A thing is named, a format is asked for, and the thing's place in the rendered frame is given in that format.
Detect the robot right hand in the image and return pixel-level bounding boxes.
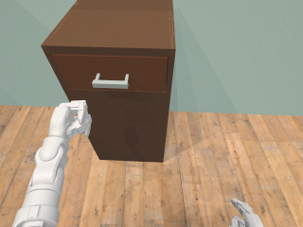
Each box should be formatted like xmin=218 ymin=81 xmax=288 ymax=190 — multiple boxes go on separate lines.
xmin=228 ymin=198 xmax=264 ymax=227

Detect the drawer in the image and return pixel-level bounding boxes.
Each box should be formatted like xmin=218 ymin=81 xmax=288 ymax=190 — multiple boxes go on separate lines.
xmin=52 ymin=54 xmax=168 ymax=92

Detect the cabinet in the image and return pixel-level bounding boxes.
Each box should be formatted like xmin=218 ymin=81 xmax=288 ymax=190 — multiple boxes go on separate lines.
xmin=41 ymin=0 xmax=176 ymax=163

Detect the robot left hand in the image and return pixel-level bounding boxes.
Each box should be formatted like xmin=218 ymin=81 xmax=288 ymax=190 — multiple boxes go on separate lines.
xmin=48 ymin=100 xmax=92 ymax=144

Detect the handle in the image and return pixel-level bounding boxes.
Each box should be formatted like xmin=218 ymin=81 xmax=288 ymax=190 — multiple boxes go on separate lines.
xmin=92 ymin=73 xmax=129 ymax=89

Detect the left robot forearm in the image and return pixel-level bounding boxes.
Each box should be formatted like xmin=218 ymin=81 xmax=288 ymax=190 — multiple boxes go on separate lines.
xmin=11 ymin=136 xmax=70 ymax=227

